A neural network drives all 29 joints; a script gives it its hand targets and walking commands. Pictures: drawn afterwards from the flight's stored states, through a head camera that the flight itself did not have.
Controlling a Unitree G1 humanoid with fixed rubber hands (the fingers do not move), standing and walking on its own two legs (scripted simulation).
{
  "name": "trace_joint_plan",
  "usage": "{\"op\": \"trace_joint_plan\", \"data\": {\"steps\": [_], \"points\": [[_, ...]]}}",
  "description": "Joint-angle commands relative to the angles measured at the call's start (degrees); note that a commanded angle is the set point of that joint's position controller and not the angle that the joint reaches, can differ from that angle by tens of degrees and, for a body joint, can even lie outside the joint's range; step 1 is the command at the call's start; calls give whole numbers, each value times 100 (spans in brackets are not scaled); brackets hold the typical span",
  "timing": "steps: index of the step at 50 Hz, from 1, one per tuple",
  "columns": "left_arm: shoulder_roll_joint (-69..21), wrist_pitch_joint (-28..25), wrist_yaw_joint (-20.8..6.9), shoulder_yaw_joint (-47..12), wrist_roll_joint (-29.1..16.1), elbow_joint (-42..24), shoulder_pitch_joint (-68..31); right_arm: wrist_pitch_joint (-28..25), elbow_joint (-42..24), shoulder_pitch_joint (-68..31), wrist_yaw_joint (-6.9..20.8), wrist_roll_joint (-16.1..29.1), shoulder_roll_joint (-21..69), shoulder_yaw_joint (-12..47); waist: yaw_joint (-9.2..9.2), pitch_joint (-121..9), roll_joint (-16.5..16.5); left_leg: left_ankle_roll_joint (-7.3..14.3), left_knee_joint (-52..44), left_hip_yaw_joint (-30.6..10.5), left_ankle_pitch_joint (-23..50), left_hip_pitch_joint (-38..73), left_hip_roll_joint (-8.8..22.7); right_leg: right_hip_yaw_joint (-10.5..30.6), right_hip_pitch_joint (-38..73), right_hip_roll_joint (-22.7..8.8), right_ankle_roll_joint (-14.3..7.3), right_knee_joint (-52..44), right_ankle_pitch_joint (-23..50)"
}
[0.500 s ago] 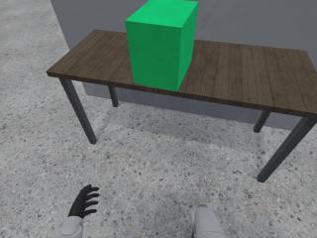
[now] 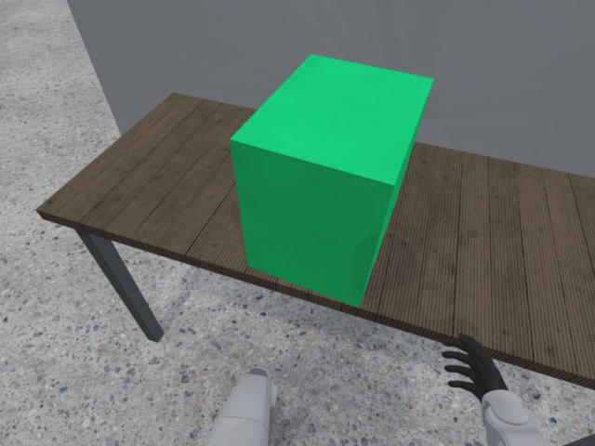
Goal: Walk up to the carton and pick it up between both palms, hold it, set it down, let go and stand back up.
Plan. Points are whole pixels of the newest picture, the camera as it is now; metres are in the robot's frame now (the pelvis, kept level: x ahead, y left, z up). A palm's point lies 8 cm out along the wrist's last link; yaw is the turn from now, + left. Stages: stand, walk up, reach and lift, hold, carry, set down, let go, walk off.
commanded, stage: walk up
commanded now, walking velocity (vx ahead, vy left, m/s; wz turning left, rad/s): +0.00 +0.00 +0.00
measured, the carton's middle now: (334, 178) +0.53 +0.03 +0.06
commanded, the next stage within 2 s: none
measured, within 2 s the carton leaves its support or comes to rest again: neither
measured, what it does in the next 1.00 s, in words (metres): steps to the left: left foot, then right foot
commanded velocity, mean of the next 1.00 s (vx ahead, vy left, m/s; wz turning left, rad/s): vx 0.00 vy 0.00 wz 0.00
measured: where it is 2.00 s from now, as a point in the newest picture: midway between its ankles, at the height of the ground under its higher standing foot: outside the picture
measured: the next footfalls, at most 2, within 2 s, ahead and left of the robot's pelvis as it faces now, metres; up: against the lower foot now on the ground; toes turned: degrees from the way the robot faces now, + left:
left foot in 0.08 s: +0.26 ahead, +0.16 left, +0.00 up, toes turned -8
right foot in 0.48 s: +0.11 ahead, +0.10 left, +0.00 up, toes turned +0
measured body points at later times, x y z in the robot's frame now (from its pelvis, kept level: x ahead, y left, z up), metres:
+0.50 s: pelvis +0.07 +0.12 +0.00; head +0.07 +0.11 +0.45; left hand +0.14 +0.38 -0.14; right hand +0.06 -0.08 -0.17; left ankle +0.22 +0.17 -0.73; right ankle +0.07 +0.10 -0.73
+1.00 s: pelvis +0.02 +0.17 +0.01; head +0.00 +0.19 +0.46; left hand +0.03 +0.40 -0.15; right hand -0.01 -0.04 -0.14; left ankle -0.06 +0.27 -0.73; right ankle +0.07 +0.10 -0.73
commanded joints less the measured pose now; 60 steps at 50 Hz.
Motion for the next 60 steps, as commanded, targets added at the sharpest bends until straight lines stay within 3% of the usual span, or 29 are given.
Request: {"op": "trace_joint_plan", "data": {"steps": [1,3,4,5,6,7,8,9,10,11,13,15,17,19,21,22,23,25,26,27,29,33,35,40,43,46,49,53,60], "points": [[2235,-259,8,466,-243,-1346,-3420,-57,920,3005,-28,-234,-472,-206,-2502,-36,-483,-106,-628,983,2187,4887,-636,-1287,-3595,435,-855,-768,1605],[2281,-130,38,623,-385,-992,-2367,-136,1538,4320,-255,-284,-903,-341,-2565,-900,1167,-111,-1424,847,1446,5754,-483,-519,-2267,568,-679,1584,2059],[1774,34,71,599,-416,-714,-1461,-243,1506,3881,-275,-317,-941,-290,-2078,-583,2195,-60,-2522,20,1520,5123,-279,-3,-1841,1090,-571,3257,-204],[657,236,89,424,-340,-492,229,-367,1375,2869,-251,-290,-1172,-216,-555,-108,3339,-433,-2817,-1828,4494,4324,506,223,-2066,1532,-411,4359,-1238],[-537,454,111,152,-175,70,2452,-404,1139,2162,-123,-33,-1064,-95,544,-380,3931,-322,-2881,-2778,5635,3742,1132,455,-1773,1366,-479,4748,-1249],[-973,665,69,2,-41,311,3255,-320,764,1417,-78,227,-1202,-109,771,-959,4020,109,-3854,-4032,1425,3086,1696,357,-1701,1202,-510,5071,-1249],[-601,786,-33,-4,43,4,1973,-217,558,909,-69,256,-1288,-163,366,-482,4081,-4,-5530,-4726,-3021,1913,1442,306,-1779,1349,-655,5544,-1157],[30,806,-152,88,160,-395,556,-123,757,1291,-65,108,-989,-106,-67,72,3942,-600,-6229,-4183,-4390,872,599,266,-1410,1618,-829,5897,-1045],[203,786,-248,73,214,-807,-523,-120,1181,1911,-140,0,-688,9,-334,251,4297,-1037,-5872,-3506,-2829,586,10,302,-1243,1661,-933,5917,-876],[258,752,-261,19,165,-1157,-1386,-83,1482,2419,-284,-112,-169,161,-522,11,3686,-1162,-5294,-2546,-1592,903,-268,271,-1193,1454,-1002,5424,-516],[532,729,-144,65,-8,-1117,-1573,19,1456,2389,-436,-266,-253,74,-398,-1175,961,-879,-3852,-816,-1059,2997,-385,173,-1386,1386,-944,4451,-175],[564,585,-36,-15,-227,-873,-1518,-69,1231,2269,-427,-241,-415,58,-378,-1604,-746,-576,-3196,-1270,1995,4864,264,224,-2381,1543,-828,4130,-471],[689,484,107,-68,-172,-1305,-3021,-23,1432,2918,-368,-264,-323,94,-1136,-845,-798,-525,-4265,-1617,3274,4035,358,-266,-2021,1715,-779,2657,-667],[780,489,117,-39,-203,-1866,-4206,293,1668,3419,-411,-403,-13,197,-1552,605,126,-346,-5000,-1899,2395,2042,-60,-325,-1052,1567,-797,706,-718],[336,541,241,-122,-435,-1313,-2707,473,1783,3240,-548,-405,-303,137,-1077,580,826,1090,-4261,-3121,514,2398,1030,769,-927,809,-1137,129,79],[128,555,259,-212,-434,-812,-1433,448,1555,2693,-548,-313,-373,105,-591,303,1047,1138,-4104,-2922,-851,2378,1111,770,-526,701,-1403,-355,716],[209,571,252,-236,-378,-495,-789,430,1347,2385,-479,-197,-379,55,-438,213,811,845,-4044,-2424,-1954,2344,834,552,-542,800,-1539,-839,1105],[1308,656,237,14,-298,-826,-1621,471,1411,2779,-449,24,-171,-18,-710,308,-1134,258,-1633,-637,-2783,1985,-915,2766,-2277,-603,-2222,-1979,-1798],[1743,624,236,155,-120,-1074,-2775,486,1495,3084,-512,-237,-270,-56,-1149,939,-2150,190,981,-44,-2542,3124,-1263,3467,-5080,-1677,-2745,-3007,-3264],[1594,528,231,192,8,-1330,-3940,552,1717,3657,-445,-386,-141,-32,-1755,1199,-2331,334,2289,-545,-2183,3727,-933,3095,-5792,-1642,-2784,-2858,-2954],[406,387,198,-113,-230,-1697,-4168,540,1946,3439,-356,-550,13,17,-1682,1079,-253,354,1510,-443,-1617,3141,-954,1081,-4559,-148,-1935,-2196,-371],[706,362,264,-105,-198,-1279,-3075,398,1997,2827,-328,-407,505,95,-1295,983,1857,337,1846,-326,-1440,1683,-1090,705,-2289,258,-1613,-1409,1078],[584,294,189,-185,-234,-937,-2316,231,1665,2255,-350,-291,802,255,-840,226,1431,52,-203,-345,-1434,1541,-519,1003,-760,165,-1800,-1132,1357],[622,369,240,-103,-1,-928,-2415,137,1688,2432,-589,-25,-4,177,-642,-1047,-1198,-53,-3213,-12,-2483,2451,-265,1140,841,-111,-2044,-227,2099],[370,307,119,-55,-189,-820,-2162,61,2055,3018,-621,-118,-219,177,-646,-1033,-526,160,-3826,-568,299,3975,164,638,-619,410,-1397,60,3160],[40,273,113,-160,-270,-955,-2815,105,2180,2585,-453,-341,68,280,-687,366,1286,588,-4019,-1086,-898,2336,507,440,-720,557,-1026,-416,1774],[266,268,62,-94,-213,-761,-2613,-51,2067,2479,-528,-394,616,452,-645,414,1288,345,-3833,-635,1116,3485,456,512,-1483,567,-1191,-147,2225],[118,392,69,-191,-147,-542,-2445,-23,2226,2853,-522,-208,452,415,-755,1007,771,517,-4338,-942,-1401,2436,372,493,-1242,543,-961,-304,1531],[-19,327,87,-220,-158,-250,-2175,-105,2095,2705,-469,-204,324,355,-751,533,12,619,-4272,-949,-1046,2824,363,474,-1132,537,-869,-236,1709]]}}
